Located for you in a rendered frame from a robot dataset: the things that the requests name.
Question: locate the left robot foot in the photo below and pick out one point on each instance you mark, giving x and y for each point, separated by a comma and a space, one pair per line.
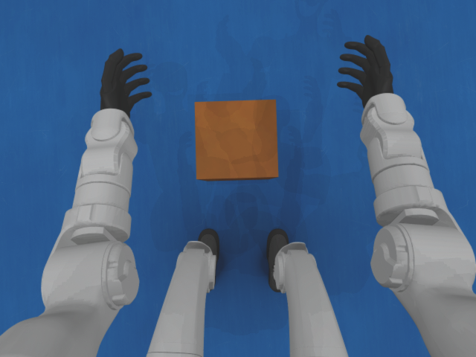
210, 238

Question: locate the robot left hand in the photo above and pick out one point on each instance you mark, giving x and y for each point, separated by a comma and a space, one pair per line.
115, 91

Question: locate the robot left shin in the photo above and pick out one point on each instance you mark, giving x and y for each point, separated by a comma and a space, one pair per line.
195, 244

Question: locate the robot right forearm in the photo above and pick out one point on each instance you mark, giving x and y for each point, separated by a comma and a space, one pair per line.
399, 171

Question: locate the robot right upper arm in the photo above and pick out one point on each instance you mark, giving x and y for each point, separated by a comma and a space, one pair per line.
431, 269

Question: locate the robot left forearm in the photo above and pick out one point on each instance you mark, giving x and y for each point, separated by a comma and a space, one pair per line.
101, 201

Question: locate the carton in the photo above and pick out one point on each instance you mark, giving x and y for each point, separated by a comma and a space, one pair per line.
236, 140

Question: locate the robot right hand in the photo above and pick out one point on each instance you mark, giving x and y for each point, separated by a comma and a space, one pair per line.
376, 77

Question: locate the robot left upper arm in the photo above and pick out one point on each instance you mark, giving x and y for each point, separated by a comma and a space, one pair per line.
84, 287

